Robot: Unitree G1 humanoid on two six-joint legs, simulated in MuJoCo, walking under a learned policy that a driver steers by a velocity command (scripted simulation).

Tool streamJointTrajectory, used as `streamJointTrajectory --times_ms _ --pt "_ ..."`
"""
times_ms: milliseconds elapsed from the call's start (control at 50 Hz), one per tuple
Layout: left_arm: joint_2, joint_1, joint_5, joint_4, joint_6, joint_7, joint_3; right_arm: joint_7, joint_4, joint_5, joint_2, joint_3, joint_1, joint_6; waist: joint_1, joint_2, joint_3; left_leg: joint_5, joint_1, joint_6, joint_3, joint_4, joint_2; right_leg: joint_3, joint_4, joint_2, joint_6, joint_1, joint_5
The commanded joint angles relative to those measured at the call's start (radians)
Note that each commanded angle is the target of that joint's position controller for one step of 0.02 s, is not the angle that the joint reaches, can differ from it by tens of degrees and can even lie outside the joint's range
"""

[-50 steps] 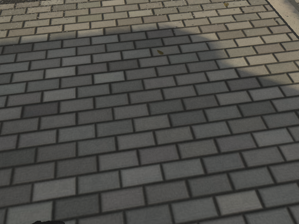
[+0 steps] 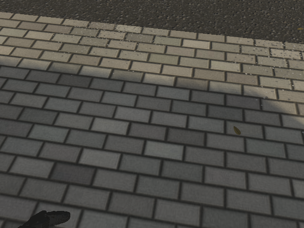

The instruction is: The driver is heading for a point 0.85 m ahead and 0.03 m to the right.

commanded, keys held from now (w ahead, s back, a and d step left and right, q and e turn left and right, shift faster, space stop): w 0.38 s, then no key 0.62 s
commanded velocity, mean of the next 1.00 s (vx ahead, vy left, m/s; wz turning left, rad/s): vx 0.30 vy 0.00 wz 0.07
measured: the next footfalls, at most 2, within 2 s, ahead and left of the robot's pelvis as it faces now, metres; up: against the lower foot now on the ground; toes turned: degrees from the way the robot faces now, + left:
left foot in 0.50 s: +0.44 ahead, +0.13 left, +0.00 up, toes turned +3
right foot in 0.86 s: +0.43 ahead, -0.12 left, +0.00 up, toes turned +2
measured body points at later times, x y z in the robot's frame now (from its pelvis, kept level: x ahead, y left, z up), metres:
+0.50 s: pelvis +0.26 +0.01 +0.00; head +0.29 +0.01 +0.45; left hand +0.22 +0.29 -0.13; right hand +0.52 -0.19 -0.06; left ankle +0.40 +0.13 -0.72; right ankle +0.12 -0.13 -0.73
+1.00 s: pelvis +0.37 +0.02 +0.01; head +0.38 +0.01 +0.46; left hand +0.47 +0.29 -0.11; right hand +0.50 -0.22 -0.12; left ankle +0.40 +0.13 -0.73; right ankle +0.39 -0.12 -0.73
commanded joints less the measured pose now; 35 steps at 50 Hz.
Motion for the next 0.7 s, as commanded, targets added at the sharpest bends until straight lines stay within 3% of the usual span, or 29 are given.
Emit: streamJointTrajectory --times_ms 20,40,60,80,100,120,140,200,300,380,420,460,480,500,520,540,560,580,600,620,660,700 --pt "0.220 0.257 0.017 -0.026 -0.023 0.013 0.079 0.002 -0.068 -0.022 -0.038 0.004 0.015 -0.013 0.152 0.008 -0.230 0.260 -0.217 0.058 -0.058 0.366 0.122 0.196 0.010 -0.211 -0.142 0.528 -0.021" --pt "0.285 0.351 0.011 0.031 -0.007 0.002 0.103 0.001 -0.077 0.011 -0.004 0.016 0.138 -0.026 0.114 -0.326 -0.311 -0.140 -0.553 -0.008 0.057 0.671 -0.003 0.661 -0.129 -0.376 -0.297 0.775 -0.303" --pt "0.189 0.353 -0.015 0.024 -0.004 -0.005 0.081 -0.003 -0.061 0.020 -0.101 -0.001 0.088 -0.028 0.151 -0.188 -0.230 -0.145 -0.682 -0.013 -0.004 0.785 0.050 0.734 -0.188 -0.372 -0.278 0.749 -0.526" --pt "0.142 0.306 -0.014 0.019 0.002 -0.001 0.067 -0.002 -0.081 0.018 -0.139 -0.012 -0.032 -0.027 0.168 -0.091 -0.110 -0.052 -0.722 -0.011 0.014 0.806 0.088 0.587 -0.195 -0.337 -0.239 0.645 -0.499" --pt "0.128 0.256 -0.002 0.009 0.007 0.000 0.058 -0.003 -0.096 0.003 -0.127 -0.008 -0.096 -0.028 0.152 -0.023 -0.055 0.018 -0.696 -0.012 0.054 0.777 0.125 0.472 -0.206 -0.293 -0.222 0.537 -0.378" --pt "0.111 0.224 0.004 0.012 0.011 0.001 0.052 0.000 -0.108 -0.010 -0.111 -0.008 -0.128 -0.031 0.131 -0.017 -0.010 0.071 -0.681 -0.015 0.069 0.717 0.157 0.402 -0.227 -0.259 -0.226 0.459 -0.276" --pt "0.097 0.208 0.011 0.012 0.009 0.003 0.045 0.003 -0.108 -0.010 -0.094 -0.008 -0.121 -0.032 0.107 -0.047 -0.004 0.105 -0.630 -0.017 0.076 0.675 0.184 0.344 -0.248 -0.229 -0.219 0.405 -0.198" --pt "0.101 0.220 -0.004 0.034 0.003 0.004 0.046 0.008 -0.104 -0.009 -0.050 0.003 -0.115 -0.026 0.091 -0.069 -0.008 0.134 -0.592 -0.036 0.115 0.569 0.200 0.239 -0.292 -0.201 -0.237 0.360 -0.047" --pt "0.147 0.263 -0.015 0.074 0.016 0.015 0.058 0.016 -0.136 -0.012 -0.011 0.023 -0.266 -0.037 0.134 -0.042 0.021 0.363 -0.565 -0.056 0.152 0.257 0.196 0.106 -0.329 -0.175 -0.220 0.355 0.057" --pt "0.161 0.331 -0.025 0.115 0.030 0.016 0.059 0.033 -0.161 0.002 -0.016 0.023 -0.377 -0.047 0.173 -0.041 0.045 0.461 -0.501 -0.050 0.174 0.109 0.162 0.076 -0.312 -0.188 -0.203 0.383 0.055" --pt "0.162 0.340 -0.023 0.132 0.045 0.020 0.059 0.044 -0.175 -0.003 -0.025 0.018 -0.405 -0.053 0.165 -0.046 0.056 0.437 -0.485 -0.028 0.174 0.051 0.142 0.073 -0.255 -0.200 -0.180 0.435 0.182" --pt "0.176 0.328 -0.021 0.138 0.058 0.027 0.063 0.050 -0.165 -0.013 -0.050 0.006 -0.359 -0.060 0.125 -0.063 0.011 0.419 -0.390 0.003 0.180 0.004 0.115 0.063 -0.157 -0.197 -0.144 0.476 0.344" --pt "0.180 0.301 -0.023 0.131 0.061 0.032 0.063 0.047 -0.136 -0.022 -0.070 -0.007 -0.271 -0.062 0.071 -0.059 -0.043 0.469 -0.257 0.025 0.202 -0.036 0.089 0.039 -0.061 -0.166 -0.118 0.463 0.458" --pt "0.161 0.300 -0.018 0.124 0.058 0.034 0.055 0.039 -0.106 -0.033 -0.111 -0.022 -0.168 -0.063 0.023 -0.035 -0.119 0.618 -0.075 0.055 0.192 -0.056 0.115 0.009 0.078 -0.115 -0.082 0.405 0.451" --pt "0.099 0.316 0.016 0.088 0.050 0.034 0.031 0.027 -0.092 -0.058 -0.191 -0.035 -0.040 -0.059 -0.002 0.113 -0.278 1.023 0.247 0.134 -0.013 0.045 0.330 -0.023 0.365 -0.046 -0.030 0.191 0.095" --pt "0.020 0.490 0.012 0.120 0.044 0.025 0.002 0.028 -0.085 -0.053 -0.194 -0.029 -0.029 -0.043 0.050 0.326 -0.432 1.160 0.486 0.312 -0.303 0.046 0.553 0.002 0.675 0.067 0.028 -0.065 -0.654" --pt "0.127 0.464 -0.010 0.150 0.048 0.023 0.028 0.032 -0.082 -0.030 -0.135 -0.021 -0.017 -0.026 0.009 0.209 -0.439 0.989 0.408 0.294 -0.313 -0.007 0.505 0.095 0.756 0.037 0.031 -0.091 -0.661" --pt "0.152 0.361 -0.028 0.123 0.056 0.025 0.038 0.031 -0.082 -0.019 -0.108 -0.010 -0.094 -0.021 0.022 0.166 -0.282 0.910 0.288 0.254 -0.197 -0.041 0.454 0.060 0.761 -0.002 0.035 -0.156 -0.609" --pt "0.132 0.303 -0.020 0.113 0.067 0.034 0.036 0.031 -0.080 -0.018 -0.073 0.003 -0.167 -0.021 0.049 0.104 -0.197 0.871 0.156 0.225 -0.128 -0.076 0.405 0.034 0.707 -0.041 0.046 -0.148 -0.542" --pt "0.122 0.283 -0.008 0.111 0.084 0.042 0.038 0.034 -0.080 -0.023 -0.047 0.013 -0.224 -0.021 0.080 0.091 -0.141 0.832 0.026 0.210 -0.076 -0.113 0.374 0.034 0.641 -0.069 0.056 -0.094 -0.494" --pt "0.078 0.325 -0.003 0.126 0.114 0.052 0.032 0.038 -0.067 -0.046 -0.048 0.011 -0.291 -0.025 0.136 0.145 -0.116 0.786 -0.170 0.198 0.008 -0.178 0.327 0.011 0.523 -0.075 0.072 0.085 -0.414" --pt "0.053 0.329 0.004 0.132 0.125 0.060 0.026 0.035 -0.051 -0.051 -0.054 0.008 -0.321 -0.027 0.147 0.158 -0.121 0.764 -0.234 0.202 0.062 -0.194 0.304 -0.006 0.390 -0.066 0.077 0.175 -0.373"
